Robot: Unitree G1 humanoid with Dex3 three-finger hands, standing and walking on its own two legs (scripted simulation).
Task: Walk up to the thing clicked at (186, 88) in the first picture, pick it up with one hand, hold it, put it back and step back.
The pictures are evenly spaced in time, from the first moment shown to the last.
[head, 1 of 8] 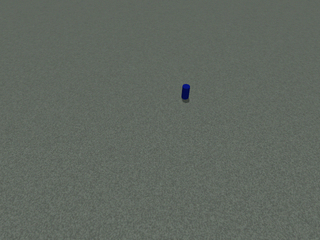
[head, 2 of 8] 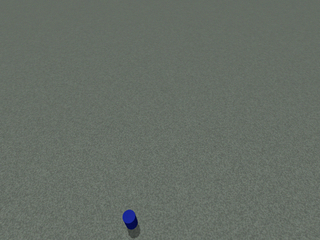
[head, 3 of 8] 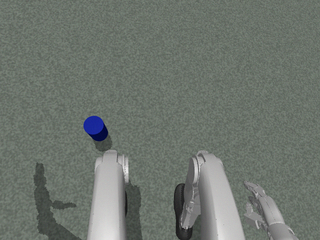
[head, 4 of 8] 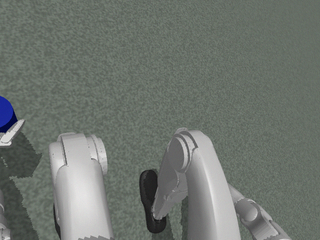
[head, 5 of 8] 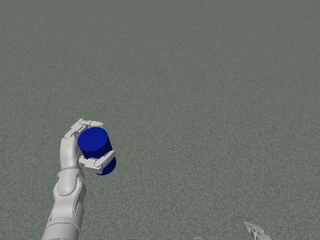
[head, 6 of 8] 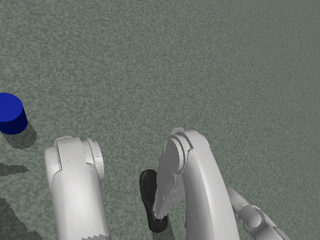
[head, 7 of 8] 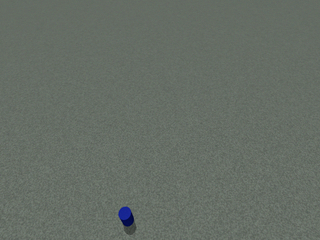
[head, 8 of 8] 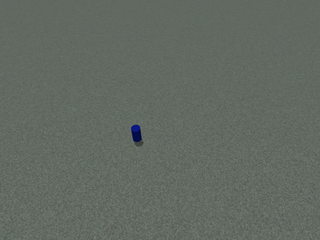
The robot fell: no
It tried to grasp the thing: yes
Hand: left
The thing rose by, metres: 0.69
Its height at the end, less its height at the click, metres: +0.00
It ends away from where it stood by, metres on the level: 0.03
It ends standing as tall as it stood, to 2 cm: yes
